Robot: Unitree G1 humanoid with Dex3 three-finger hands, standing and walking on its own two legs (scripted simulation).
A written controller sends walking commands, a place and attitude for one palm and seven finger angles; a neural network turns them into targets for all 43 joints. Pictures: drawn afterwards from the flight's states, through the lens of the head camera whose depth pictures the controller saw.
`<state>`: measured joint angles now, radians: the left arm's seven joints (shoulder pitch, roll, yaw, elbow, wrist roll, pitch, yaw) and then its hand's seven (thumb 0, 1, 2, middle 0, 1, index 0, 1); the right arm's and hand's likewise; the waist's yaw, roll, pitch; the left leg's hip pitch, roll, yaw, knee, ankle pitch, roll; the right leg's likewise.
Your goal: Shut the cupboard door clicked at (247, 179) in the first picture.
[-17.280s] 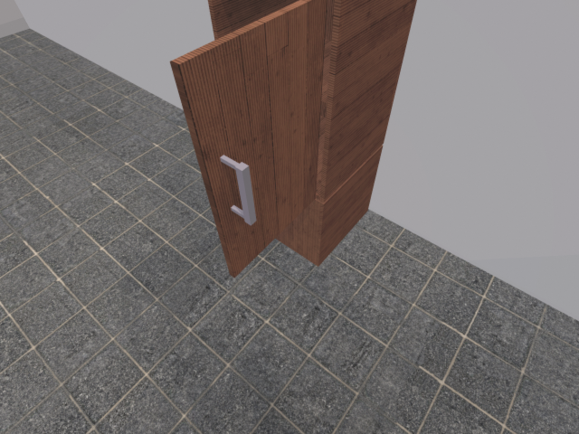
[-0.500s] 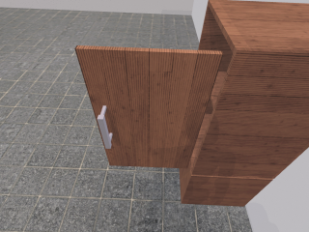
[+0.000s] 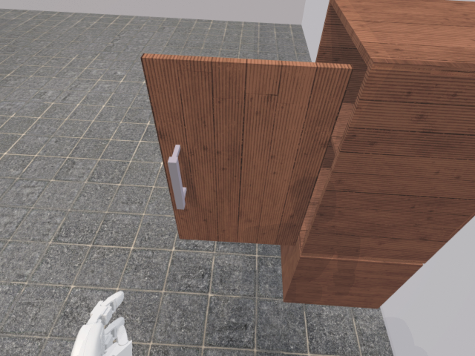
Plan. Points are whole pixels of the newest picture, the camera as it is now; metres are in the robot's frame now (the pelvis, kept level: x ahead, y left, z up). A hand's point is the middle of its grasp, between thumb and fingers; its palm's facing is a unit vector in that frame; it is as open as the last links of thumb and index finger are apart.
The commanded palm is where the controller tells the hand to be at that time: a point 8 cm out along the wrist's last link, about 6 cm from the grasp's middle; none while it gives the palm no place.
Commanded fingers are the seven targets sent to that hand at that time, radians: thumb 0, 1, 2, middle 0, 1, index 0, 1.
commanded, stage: raise the hand and make a fist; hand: left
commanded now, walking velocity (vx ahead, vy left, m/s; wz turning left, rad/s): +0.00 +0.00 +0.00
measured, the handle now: (179, 178) +0.50 +0.17 -0.02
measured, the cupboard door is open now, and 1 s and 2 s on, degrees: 91 91 91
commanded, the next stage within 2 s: bring the fist close to the handle in 1.78 s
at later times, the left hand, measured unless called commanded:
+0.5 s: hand (144, 342) +0.15 +0.16 -0.02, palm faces +0.03 -1.00 -0.06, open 5.1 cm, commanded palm +0.14 +0.22 -0.04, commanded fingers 0.00 0.90 0.90 -0.79 -0.94 -0.79 -0.94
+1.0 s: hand (154, 305) +0.22 +0.16 -0.05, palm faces -0.06 -1.00 +0.00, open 3.2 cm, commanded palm +0.19 +0.23 -0.03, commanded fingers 0.00 0.90 0.90 -1.25 -1.44 -1.25 -1.44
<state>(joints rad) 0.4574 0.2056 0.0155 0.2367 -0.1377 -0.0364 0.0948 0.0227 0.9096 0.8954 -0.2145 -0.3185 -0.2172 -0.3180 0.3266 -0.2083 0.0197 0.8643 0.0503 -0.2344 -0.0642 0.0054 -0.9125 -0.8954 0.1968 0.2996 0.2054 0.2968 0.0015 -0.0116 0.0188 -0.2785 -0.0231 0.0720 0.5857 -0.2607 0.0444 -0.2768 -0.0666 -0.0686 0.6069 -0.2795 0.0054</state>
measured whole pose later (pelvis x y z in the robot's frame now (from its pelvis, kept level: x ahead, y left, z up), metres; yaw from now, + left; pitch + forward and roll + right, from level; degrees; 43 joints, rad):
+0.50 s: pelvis -0.04 -0.02 -0.11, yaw +2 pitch +12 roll -3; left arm 0.45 0.23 0.04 -0.15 -0.24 -0.54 -0.19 0.02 0.90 0.90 -0.61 -0.75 -0.61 -0.75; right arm 0.16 -0.24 0.04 0.52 0.03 -0.29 -0.05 0.01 -0.90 -0.90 0.20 0.30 0.21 0.30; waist 0.05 0.04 -0.14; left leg -1.04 -0.04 -0.07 1.33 -0.50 0.02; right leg -0.98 0.02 -0.09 1.28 -0.51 -0.02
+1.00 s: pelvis +0.02 -0.01 -0.09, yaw +1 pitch +17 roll -3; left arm 0.47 0.25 0.09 -0.11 -0.28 -0.34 -0.27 0.02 0.90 0.90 -1.07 -1.25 -1.07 -1.25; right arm 0.23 -0.24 -0.02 0.49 0.05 -0.20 -0.06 0.01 -0.90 -0.90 0.20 0.30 0.21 0.30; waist 0.01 0.02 -0.16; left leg -0.98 -0.02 -0.03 1.24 -0.56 0.03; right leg -0.93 0.03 -0.05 1.19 -0.55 -0.02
